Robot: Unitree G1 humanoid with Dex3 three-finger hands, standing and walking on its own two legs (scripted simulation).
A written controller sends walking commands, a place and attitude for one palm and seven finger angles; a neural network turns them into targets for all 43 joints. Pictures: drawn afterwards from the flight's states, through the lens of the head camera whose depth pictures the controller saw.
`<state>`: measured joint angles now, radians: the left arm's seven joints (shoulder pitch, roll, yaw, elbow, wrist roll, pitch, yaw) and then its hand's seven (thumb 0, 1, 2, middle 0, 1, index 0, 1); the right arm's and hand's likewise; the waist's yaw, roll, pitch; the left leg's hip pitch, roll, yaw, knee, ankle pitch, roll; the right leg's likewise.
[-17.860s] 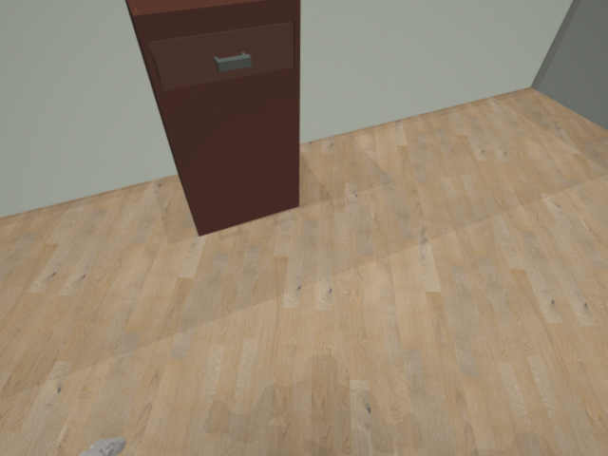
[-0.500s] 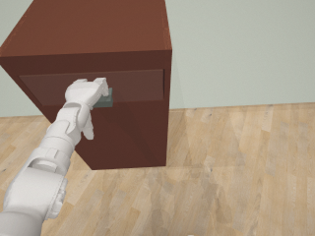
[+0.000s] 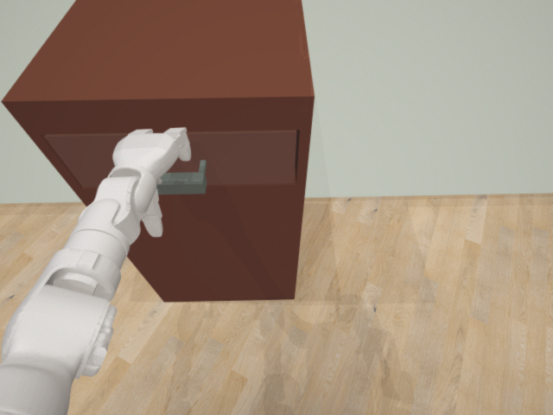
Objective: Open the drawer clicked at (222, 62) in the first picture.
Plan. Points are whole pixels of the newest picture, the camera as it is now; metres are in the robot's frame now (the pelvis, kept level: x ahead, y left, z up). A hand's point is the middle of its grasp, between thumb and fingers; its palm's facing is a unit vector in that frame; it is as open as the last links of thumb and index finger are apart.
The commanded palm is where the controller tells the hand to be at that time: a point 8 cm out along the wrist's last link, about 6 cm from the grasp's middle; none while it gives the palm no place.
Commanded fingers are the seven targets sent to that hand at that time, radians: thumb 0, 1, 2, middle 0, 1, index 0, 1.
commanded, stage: lift the fingers back up to retry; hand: left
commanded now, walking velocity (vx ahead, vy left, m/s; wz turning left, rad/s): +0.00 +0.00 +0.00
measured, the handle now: (178, 174) +0.53 +0.17 +0.00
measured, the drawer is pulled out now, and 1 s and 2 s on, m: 0.00 0.00 0.00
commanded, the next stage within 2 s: re-aim the fingers above the handle in 0.38 s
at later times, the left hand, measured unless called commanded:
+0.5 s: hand (169, 177) +0.47 +0.17 +0.06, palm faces -0.15 -0.07 -0.99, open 13.8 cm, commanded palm +0.45 +0.18 +0.11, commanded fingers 0.00 -0.50 0.30 -0.30 -1.20 -0.30 -1.20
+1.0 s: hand (185, 172) +0.47 +0.14 +0.07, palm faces -0.04 -0.08 -1.00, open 13.8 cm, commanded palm +0.45 +0.17 +0.12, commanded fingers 0.00 -0.50 0.30 -0.30 -1.20 -0.30 -1.20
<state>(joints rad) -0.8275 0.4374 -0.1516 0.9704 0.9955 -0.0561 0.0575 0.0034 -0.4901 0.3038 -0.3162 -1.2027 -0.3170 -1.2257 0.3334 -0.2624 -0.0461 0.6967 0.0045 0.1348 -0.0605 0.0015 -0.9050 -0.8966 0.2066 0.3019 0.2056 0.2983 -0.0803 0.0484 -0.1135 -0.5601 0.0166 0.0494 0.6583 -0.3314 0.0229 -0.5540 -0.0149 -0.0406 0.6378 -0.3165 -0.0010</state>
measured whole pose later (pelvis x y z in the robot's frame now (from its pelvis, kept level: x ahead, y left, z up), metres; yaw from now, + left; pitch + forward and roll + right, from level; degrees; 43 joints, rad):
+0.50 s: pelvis +0.00 +0.00 +0.00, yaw +0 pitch +13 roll +0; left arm -0.85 0.41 -0.11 1.00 1.01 -0.02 0.12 0.00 -0.49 0.30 -0.32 -1.20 -0.32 -1.20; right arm 0.29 -0.25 -0.03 0.69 0.01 0.14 -0.06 0.00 -0.90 -0.90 0.21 0.30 0.21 0.30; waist -0.10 0.05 -0.10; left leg -0.55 0.02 0.05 0.64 -0.32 0.02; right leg -0.56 -0.01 -0.04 0.63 -0.31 -0.01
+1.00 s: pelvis +0.01 +0.00 +0.00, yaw +0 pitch +13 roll +0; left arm -0.80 0.34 -0.16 0.92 1.02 -0.02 0.21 0.00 -0.49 0.30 -0.32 -1.20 -0.32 -1.20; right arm 0.29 -0.25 -0.05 0.71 0.01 0.13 -0.04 0.00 -0.91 -0.90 0.21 0.30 0.21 0.30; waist -0.08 0.05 -0.12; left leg -0.53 0.01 0.05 0.63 -0.33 0.02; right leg -0.53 -0.01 -0.04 0.62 -0.32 0.00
